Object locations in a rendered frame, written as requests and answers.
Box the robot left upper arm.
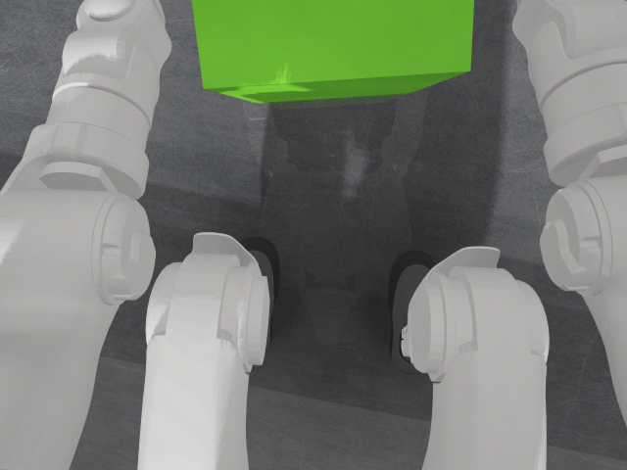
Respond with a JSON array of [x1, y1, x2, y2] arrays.
[[0, 187, 156, 470]]

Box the robot right thigh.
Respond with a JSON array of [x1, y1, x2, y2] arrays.
[[413, 266, 547, 470]]

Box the left robot forearm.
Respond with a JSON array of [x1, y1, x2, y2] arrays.
[[0, 0, 171, 201]]

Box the carton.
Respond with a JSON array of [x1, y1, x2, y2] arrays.
[[192, 0, 474, 104]]

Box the right robot shin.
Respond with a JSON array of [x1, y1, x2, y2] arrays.
[[401, 246, 550, 371]]

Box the robot right upper arm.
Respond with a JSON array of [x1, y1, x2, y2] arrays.
[[540, 174, 627, 426]]

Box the right robot forearm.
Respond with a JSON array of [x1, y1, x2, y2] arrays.
[[512, 0, 627, 188]]

